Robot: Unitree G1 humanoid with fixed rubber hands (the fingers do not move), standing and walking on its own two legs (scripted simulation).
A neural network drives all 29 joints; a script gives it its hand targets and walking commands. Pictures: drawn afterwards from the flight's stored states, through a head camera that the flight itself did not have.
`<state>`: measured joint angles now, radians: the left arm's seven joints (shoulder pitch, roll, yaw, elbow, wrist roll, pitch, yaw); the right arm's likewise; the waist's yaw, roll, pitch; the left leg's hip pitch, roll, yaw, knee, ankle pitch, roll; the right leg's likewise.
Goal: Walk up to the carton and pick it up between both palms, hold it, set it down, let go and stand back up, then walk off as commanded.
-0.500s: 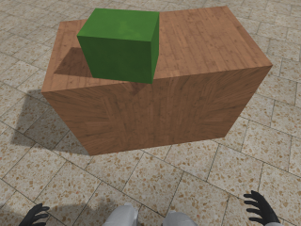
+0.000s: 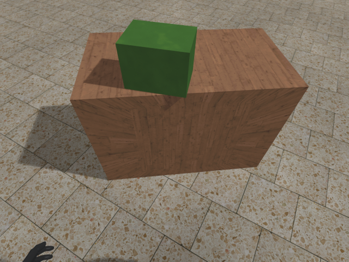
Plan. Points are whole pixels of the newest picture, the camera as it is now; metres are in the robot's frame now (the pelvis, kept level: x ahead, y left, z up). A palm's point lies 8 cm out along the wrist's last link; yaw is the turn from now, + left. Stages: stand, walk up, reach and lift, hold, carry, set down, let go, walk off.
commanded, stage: walk off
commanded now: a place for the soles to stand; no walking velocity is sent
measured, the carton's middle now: (159, 58) +0.82 +0.00 +0.01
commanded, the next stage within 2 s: stand in 0.52 s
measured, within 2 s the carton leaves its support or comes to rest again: neither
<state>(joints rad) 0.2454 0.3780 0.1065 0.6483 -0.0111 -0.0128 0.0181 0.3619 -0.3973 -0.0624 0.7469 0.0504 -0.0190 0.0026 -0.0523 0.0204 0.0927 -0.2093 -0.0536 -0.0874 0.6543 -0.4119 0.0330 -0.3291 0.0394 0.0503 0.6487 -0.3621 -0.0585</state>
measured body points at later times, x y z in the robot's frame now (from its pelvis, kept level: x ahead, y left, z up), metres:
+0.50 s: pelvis +0.01 +0.00 +0.01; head +0.03 +0.00 +0.46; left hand +0.16 +0.31 -0.07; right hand +0.12 -0.32 -0.09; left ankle +0.00 +0.12 -0.72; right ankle +0.04 -0.12 -0.72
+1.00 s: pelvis +0.00 -0.01 +0.01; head -0.01 -0.01 +0.46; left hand +0.17 +0.30 -0.05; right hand +0.10 -0.33 -0.10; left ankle +0.00 +0.12 -0.72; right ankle +0.04 -0.12 -0.72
